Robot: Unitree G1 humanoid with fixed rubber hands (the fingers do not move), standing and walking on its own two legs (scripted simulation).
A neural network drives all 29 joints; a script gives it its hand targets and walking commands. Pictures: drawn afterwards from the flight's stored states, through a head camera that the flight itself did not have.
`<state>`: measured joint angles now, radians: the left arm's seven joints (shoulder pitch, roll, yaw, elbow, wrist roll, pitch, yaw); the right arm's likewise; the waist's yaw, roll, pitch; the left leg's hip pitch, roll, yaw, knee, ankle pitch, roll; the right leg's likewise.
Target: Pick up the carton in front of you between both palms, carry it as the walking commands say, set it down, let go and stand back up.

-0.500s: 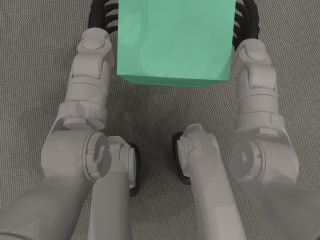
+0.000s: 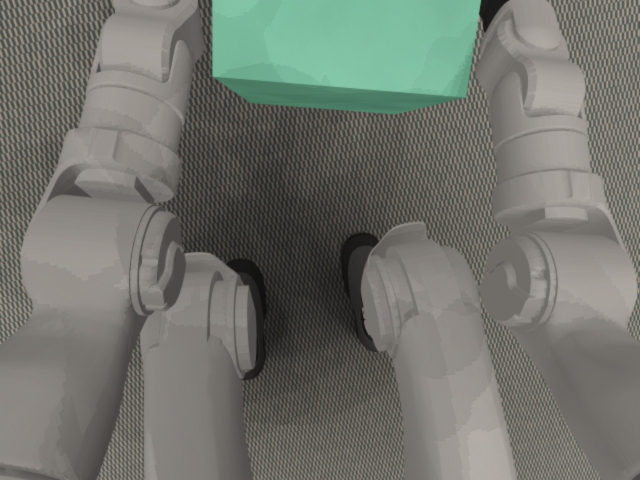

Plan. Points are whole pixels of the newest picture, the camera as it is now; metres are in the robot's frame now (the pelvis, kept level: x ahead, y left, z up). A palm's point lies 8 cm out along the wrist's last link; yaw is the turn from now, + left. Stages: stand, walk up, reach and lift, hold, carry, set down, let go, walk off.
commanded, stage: set down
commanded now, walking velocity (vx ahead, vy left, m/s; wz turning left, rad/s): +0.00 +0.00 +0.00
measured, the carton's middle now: (337, 2) +0.55 -0.08 -0.24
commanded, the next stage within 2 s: none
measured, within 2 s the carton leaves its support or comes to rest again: rests again in 0.30 s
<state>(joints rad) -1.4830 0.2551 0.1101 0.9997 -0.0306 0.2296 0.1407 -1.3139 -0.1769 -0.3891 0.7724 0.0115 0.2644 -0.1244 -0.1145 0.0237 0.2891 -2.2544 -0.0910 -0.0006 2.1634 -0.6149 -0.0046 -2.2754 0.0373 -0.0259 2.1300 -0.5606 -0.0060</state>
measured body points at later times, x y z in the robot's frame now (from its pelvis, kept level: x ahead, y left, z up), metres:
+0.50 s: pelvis +0.00 +0.01 -0.01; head +0.36 +0.00 +0.24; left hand +0.58 +0.07 -0.19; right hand +0.51 -0.23 -0.18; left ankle +0.10 +0.11 -0.35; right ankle +0.11 -0.11 -0.35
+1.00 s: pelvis -0.01 +0.01 -0.02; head +0.37 +0.01 +0.21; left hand +0.57 +0.08 -0.21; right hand +0.50 -0.23 -0.20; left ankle +0.10 +0.11 -0.35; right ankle +0.11 -0.11 -0.35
